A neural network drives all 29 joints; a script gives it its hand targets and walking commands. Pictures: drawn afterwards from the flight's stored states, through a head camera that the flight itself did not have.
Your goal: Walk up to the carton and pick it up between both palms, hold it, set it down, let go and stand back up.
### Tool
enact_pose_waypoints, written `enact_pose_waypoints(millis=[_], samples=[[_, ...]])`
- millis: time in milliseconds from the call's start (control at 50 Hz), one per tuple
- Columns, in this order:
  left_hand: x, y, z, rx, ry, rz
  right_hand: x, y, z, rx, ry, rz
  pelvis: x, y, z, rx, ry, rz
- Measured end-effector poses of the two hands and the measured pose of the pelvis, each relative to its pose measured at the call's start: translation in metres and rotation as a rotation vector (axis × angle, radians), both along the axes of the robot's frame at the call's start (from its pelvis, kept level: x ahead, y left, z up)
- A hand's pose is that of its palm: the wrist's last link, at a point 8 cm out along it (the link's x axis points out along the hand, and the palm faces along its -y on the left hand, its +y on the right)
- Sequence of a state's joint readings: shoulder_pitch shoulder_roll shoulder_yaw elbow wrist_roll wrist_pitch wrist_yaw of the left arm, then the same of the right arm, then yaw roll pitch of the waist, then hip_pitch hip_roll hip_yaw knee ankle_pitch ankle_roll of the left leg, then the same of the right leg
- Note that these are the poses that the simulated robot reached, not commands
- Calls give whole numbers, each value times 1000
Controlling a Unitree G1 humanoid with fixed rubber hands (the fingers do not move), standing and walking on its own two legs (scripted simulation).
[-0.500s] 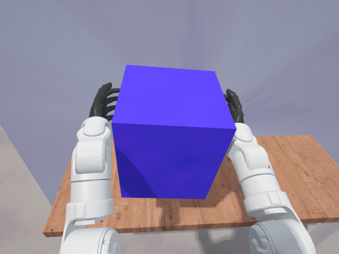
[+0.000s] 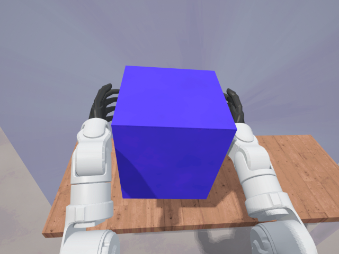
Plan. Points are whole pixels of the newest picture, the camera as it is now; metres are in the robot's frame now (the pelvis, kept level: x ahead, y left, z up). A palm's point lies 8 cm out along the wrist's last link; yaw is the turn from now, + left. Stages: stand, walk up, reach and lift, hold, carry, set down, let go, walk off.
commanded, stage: hold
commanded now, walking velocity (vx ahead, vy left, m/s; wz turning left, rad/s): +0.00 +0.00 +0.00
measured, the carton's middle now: (167, 135) +0.36 +0.00 +0.14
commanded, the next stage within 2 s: none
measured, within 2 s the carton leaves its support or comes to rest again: neither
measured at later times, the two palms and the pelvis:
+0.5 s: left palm (100, 119) +0.35 +0.15 +0.20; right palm (234, 122) +0.36 -0.15 +0.18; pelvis +0.00 +0.00 +0.00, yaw +0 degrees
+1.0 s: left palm (99, 119) +0.35 +0.15 +0.20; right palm (233, 122) +0.36 -0.15 +0.18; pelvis +0.00 +0.00 +0.00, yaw +0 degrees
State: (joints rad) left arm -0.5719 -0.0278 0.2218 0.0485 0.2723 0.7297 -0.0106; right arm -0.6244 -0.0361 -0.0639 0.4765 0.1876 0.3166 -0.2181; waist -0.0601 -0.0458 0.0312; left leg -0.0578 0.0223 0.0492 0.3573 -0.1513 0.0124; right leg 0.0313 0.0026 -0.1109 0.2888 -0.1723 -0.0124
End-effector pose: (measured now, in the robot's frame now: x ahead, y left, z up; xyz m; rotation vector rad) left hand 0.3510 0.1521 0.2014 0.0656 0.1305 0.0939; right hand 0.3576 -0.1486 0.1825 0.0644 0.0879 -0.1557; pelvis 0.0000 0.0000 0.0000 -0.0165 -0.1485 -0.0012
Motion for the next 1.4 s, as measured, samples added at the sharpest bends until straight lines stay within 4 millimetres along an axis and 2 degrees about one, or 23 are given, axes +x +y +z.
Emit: enact_pose_waypoints(millis=[860, 1400], samples=[[-1, 1, 0, -8, 7, 1, -1, 1, 1, -2, 3, -2, -5, 0, 0, 2, 3, -2], [2, -4, 0, 4, 1, -2, 0, -4, 0, 1, -7, -4, 0, 0, 0, 0, -1, -3]])
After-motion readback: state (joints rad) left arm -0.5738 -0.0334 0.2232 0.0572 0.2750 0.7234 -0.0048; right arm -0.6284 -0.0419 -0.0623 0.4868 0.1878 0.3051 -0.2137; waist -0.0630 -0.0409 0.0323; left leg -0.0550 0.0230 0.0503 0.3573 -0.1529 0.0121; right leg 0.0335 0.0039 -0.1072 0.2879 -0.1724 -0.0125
